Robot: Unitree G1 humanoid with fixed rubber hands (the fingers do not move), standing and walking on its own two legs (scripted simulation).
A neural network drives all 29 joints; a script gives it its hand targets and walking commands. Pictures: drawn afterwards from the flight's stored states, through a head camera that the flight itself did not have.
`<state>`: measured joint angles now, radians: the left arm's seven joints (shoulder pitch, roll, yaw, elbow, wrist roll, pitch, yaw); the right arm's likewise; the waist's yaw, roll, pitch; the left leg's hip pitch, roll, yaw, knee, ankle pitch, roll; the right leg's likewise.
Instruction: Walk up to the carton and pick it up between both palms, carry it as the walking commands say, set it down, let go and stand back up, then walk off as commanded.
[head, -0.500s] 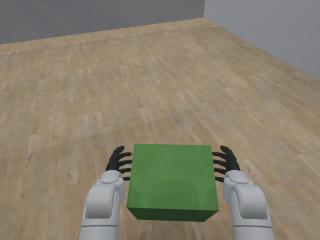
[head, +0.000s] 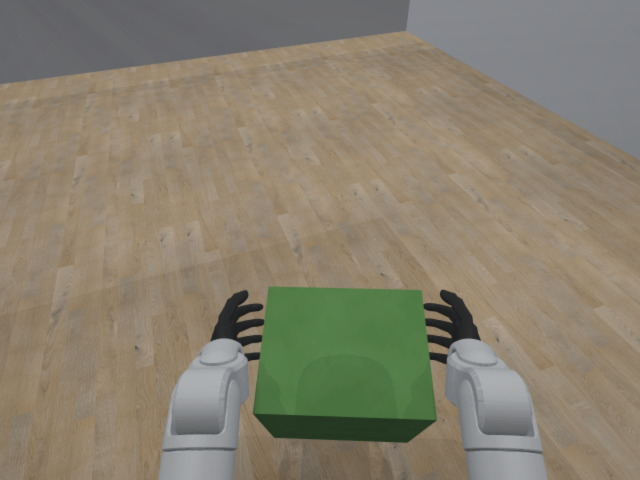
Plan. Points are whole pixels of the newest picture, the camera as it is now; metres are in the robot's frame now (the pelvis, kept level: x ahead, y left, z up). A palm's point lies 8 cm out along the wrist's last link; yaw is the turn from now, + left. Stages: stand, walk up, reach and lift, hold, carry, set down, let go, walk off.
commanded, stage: carry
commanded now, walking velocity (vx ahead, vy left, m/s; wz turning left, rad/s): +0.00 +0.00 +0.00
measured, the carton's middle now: (342, 369) +0.30 +0.00 -0.03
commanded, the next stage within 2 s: none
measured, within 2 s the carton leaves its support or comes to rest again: neither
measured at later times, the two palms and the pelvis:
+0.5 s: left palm (230, 346) +0.28 +0.14 +0.06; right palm (463, 347) +0.29 -0.14 +0.06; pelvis +0.01 +0.00 +0.00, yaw +0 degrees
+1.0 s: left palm (217, 340) +0.26 +0.14 +0.10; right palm (470, 342) +0.27 -0.14 +0.10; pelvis +0.00 +0.01 -0.01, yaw +0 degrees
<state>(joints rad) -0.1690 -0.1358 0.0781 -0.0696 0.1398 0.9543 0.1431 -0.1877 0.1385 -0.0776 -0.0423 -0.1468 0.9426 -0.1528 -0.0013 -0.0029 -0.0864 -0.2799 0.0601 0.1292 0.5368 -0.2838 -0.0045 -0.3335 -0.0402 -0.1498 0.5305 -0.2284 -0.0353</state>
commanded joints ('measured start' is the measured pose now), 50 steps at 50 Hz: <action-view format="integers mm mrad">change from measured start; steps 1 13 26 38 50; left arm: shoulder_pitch -410 -414 -411 -405 -292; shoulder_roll -841 -845 -858 -880 -884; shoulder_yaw -464 -469 -489 -515 -577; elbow -132 -120 -137 -178 -442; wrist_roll -260 -258 -266 -281 -382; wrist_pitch -49 -64 -60 -26 253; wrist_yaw -208 -218 -223 -220 -128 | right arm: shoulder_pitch -387 -389 -386 -382 -279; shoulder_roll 858 866 880 899 912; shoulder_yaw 463 471 490 512 614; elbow -121 -109 -126 -167 -445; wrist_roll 258 256 263 279 384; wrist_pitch -41 -58 -55 -21 270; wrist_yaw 210 219 224 220 129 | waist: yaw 0 0 0 0 2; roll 1 1 0 -1 -131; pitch -255 -259 -261 -258 -292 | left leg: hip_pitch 76 83 90 92 -31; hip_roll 95 96 98 100 27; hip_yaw -91 -87 -83 -79 -5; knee -73 -69 -66 -67 83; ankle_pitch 154 167 180 183 49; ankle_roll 23 23 22 18 -2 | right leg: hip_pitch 111 119 124 122 164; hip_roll -117 -118 -120 -124 -291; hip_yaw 113 111 109 108 212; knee -79 -71 -65 -64 10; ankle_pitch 171 199 223 226 762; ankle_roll -2 -3 -2 1 -54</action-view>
